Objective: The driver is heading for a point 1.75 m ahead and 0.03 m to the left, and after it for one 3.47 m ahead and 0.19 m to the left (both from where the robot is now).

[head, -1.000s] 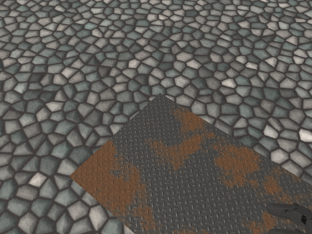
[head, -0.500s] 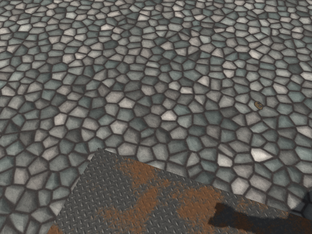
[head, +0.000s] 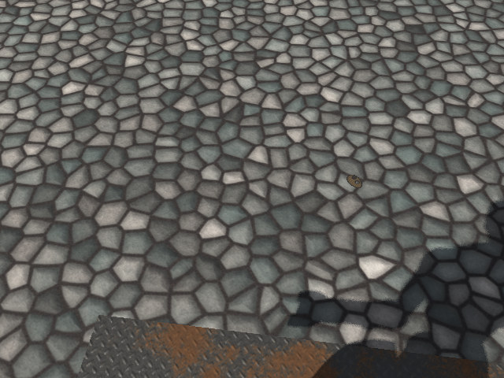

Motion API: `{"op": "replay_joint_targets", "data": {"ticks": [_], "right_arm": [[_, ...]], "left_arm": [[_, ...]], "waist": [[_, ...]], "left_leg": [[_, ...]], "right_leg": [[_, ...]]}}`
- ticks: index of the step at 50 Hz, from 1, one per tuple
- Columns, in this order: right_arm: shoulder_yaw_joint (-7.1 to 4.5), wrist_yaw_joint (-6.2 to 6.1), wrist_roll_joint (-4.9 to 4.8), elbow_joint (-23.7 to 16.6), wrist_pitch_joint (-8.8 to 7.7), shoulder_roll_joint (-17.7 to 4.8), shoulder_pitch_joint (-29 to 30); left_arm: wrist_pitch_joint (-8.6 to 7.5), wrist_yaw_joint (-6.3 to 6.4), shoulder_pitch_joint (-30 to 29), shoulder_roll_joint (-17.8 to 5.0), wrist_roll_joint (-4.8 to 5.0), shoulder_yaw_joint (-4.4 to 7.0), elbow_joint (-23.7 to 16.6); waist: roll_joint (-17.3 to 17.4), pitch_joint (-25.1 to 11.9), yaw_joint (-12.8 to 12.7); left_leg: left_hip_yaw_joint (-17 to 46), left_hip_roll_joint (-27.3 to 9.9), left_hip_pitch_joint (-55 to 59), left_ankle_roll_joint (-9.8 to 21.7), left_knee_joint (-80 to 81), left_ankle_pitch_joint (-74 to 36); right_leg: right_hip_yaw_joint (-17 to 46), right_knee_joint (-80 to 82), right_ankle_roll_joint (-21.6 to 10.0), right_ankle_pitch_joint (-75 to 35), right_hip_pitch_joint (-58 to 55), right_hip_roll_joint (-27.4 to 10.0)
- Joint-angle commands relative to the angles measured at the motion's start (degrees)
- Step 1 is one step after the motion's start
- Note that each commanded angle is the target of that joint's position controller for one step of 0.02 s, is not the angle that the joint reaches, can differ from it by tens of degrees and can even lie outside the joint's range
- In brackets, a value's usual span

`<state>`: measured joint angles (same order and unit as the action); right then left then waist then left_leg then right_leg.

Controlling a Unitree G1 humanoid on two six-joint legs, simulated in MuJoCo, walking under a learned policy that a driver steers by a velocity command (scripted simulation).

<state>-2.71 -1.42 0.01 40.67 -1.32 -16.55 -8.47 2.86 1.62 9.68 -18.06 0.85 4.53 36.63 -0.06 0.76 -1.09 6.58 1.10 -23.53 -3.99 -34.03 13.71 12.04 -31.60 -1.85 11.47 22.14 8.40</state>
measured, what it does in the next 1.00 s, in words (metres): steps on the spot, turning right: left foot, then right foot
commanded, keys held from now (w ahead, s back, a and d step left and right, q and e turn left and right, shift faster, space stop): e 0.30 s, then no key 0.70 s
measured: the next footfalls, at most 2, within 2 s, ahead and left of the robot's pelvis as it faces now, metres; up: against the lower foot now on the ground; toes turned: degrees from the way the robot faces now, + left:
left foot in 0.02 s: +0.09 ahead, +0.14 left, +0.00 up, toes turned -6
right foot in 0.42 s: +0.02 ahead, -0.13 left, +0.00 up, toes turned -15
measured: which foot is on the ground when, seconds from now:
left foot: up 0.00-0.00, down 0.02-0.42, up 0.44-0.74, down 0.76-1.00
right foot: down 0.00-0.02, up 0.04-0.40, down 0.42-1.00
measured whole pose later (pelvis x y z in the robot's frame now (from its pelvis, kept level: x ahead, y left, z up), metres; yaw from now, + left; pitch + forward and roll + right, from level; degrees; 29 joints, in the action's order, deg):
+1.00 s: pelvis +0.01 +0.00 +0.01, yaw -17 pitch -1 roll +0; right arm -1.7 -1.0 0.8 48.9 -0.9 -13.8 -11.0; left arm 1.6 1.1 10.1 -13.5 -0.7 2.4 46.7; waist -0.6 1.8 0.0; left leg 0.0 -1.4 -11.2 -1.1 -29.3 16.6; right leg 1.6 -28.8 -0.6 14.9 12.4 1.5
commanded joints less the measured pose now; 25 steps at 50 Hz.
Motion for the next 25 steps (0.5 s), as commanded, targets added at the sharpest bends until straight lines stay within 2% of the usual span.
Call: {"op": "replay_joint_targets", "data": {"ticks": [1,2,3,4,5,6,7,8,10,12,15,18,20,21,22,23,24,25], "right_arm": [[-3.33,-0.03,0.88,-3.38,-1.53,-10.32,-4.01],[-4.34,-0.24,2.59,-3.52,-0.56,-14.84,-1.88],[-3.92,-0.21,2.95,-4.15,-0.54,-11.72,-2.44],[-3.07,-0.47,2.46,-4.99,-0.51,-8.69,-0.82],[-2.7,-0.6,1.61,-5.24,-0.27,-7.08,1.26],[-2.45,-0.8,0.79,-5.45,-0.08,-6.3,2.1],[-2.24,-1.04,0.58,-5.37,0.21,-6.16,2.08],[-2.32,-1.22,0.79,-5.17,0.55,-6.37,1.57],[-2.72,-1.59,1.13,-4.62,1.18,-7.0,-0.37],[-3.29,-1.68,1.04,-4.26,1.6,-8.23,-1.12],[-4.14,-1.11,0.52,-4.21,1.8,-10.16,0.04],[-4.26,-0.3,-0.64,-3.24,1.68,-10.71,-0.17],[-3.87,-0.12,-1.84,-2.58,1.68,-9.93,1.01],[-3.19,0.14,-1.65,-1.07,1.39,-7.85,-2.08],[-1.59,0.71,1.28,-1.99,1.06,-3.33,-3.03],[-1.56,0.3,1.57,-3.98,1.01,-3.83,0.3],[-2.66,-0.23,0.57,-3.79,1.31,-7.57,2.5],[-3.11,-0.31,-0.19,-3.07,1.66,-8.18,2.35]], "left_arm": [[-0.24,0.15,0.56,-4.27,0.07,0.93,-4.42],[-0.71,-0.07,3.14,-3.14,0.09,0.74,-5.83],[-1.45,-0.3,2.97,-8.44,-0.87,2.15,-5.35],[-1.28,-0.4,3.14,-10.73,-0.11,3.18,-4.03],[-0.51,-0.12,3.8,-9.89,0.2,3.31,-2.68],[0.22,0.13,3.83,-8.74,0.07,3.12,-2.38],[0.69,-0.01,3.56,-6.91,0.27,2.63,-2.55],[0.85,-0.13,2.53,-5.66,0.51,2.21,-3.19],[0.74,-0.29,-0.69,-4.19,0.82,1.65,-4.88],[0.62,-0.71,-2.2,-3.51,0.58,1.27,-5.95],[0.64,-1.51,-2.36,-3.39,0.34,1.06,-6.62],[0.87,-2.04,-0.96,-3.69,0.11,1.31,-6.32],[0.69,-2.3,3.4,-3.22,-0.12,1.51,-4.37],[0.58,-2.0,4.4,-4.68,-0.33,1.83,-4.09],[0.41,-1.11,5.36,-9.33,-0.58,2.59,-5.0],[-0.42,-1.21,3.38,-10.47,-2.28,2.26,-5.67],[-1.51,-1.47,3.76,-7.98,-2.95,1.68,-5.28],[-2.29,-1.52,1.79,-6.43,-2.85,0.99,-4.28]], "waist": [[-2.06,-9.19,1.35],[15.63,-6.1,-2.3],[15.29,-6.99,-0.07],[9.96,-6.37,-0.1],[7.1,-5.09,-0.77],[6.79,-4.39,-0.47],[7.13,-3.75,-0.19],[7.85,-3.27,0.34],[10.09,-3.77,2.3],[11.03,-5.18,3.26],[11.98,-6.03,3.46],[11.86,-5.82,2.99],[10.21,-5.77,0.24],[6.22,-6.29,0.35],[-8.73,-8.65,2.09],[-16.43,-7.77,0.83],[-11.46,-7.98,-1.74],[-10.15,-6.06,-0.42]], "left_leg": [[7.13,-11.15,14.74,5.57,13.78,-10.01],[20.71,-22.07,17.16,14.85,15.48,-23.71],[25.49,-26.41,15.86,20.33,15.74,-26.49],[19.16,-23.25,14.98,18.96,14.38,-25.42],[12.85,-18.96,14.55,15.99,13.33,-23.39],[9.29,-16.96,14.92,14.52,12.98,-22.61],[6.29,-15.74,14.62,14.31,13.19,-23.9],[3.48,-14.39,14.52,14.26,13.84,-23.81],[1.6,-14.76,18.19,15.21,14.15,-23.83],[0.53,-16.27,20.05,15.96,13.83,-24.09],[-1.84,-17.76,17.85,16.2,13.88,-24.23],[-1.66,-18.43,17.06,15.99,12.08,-23.52],[-3.62,-16.8,14.16,13.17,7.82,-21.02],[-6.21,-14.67,9.17,9.15,3.93,-14.68],[-11.93,-9.22,-2.0,3.06,-9.34,6.08],[-9.46,-4.19,-9.26,0.12,-18.12,23.85],[-5.52,-5.25,-8.65,-0.43,-24.78,23.96],[-4.34,-5.57,-8.46,-0.23,-27.06,20.77]], "right_leg": [[10.24,-4.64,-3.36,4.24,-1.32,-8.12],[-1.85,-15.12,0.28,22.96,11.04,1.69],[-3.14,-29.21,3.1,25.94,13.79,-2.02],[-2.82,-34.87,4.05,21.92,13.67,-3.65],[-3.83,-37.22,5.19,18.51,13.83,-4.44],[-4.51,-39.38,6.11,15.67,14.91,-4.85],[-5.57,-39.84,6.84,13.93,14.88,-5.15],[-7.47,-37.91,7.31,12.3,14.49,-5.46],[-9.35,-32.04,8.03,11.11,15.07,-6.61],[-10.2,-26.11,8.15,11.71,12.53,-8.29],[-12.8,-17.57,6.95,11.8,5.22,-9.37],[-14.29,-8.05,4.74,10.41,-0.39,-8.27],[-15.81,6.35,1.61,-0.04,-8.93,-6.59],[-12.37,11.19,-0.13,-7.77,-16.42,-8.0],[4.24,11.53,-3.98,-25.91,-25.98,-21.23],[12.43,10.49,-15.48,-33.78,-20.69,-31.22],[10.73,11.98,-17.6,-28.24,-17.53,-29.52],[6.31,12.16,-14.78,-23.95,-16.01,-25.78]]}}
Over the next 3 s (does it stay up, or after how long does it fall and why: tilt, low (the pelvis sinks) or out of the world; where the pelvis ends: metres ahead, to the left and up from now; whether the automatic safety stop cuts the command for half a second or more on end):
stays up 0.45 -0.10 0.02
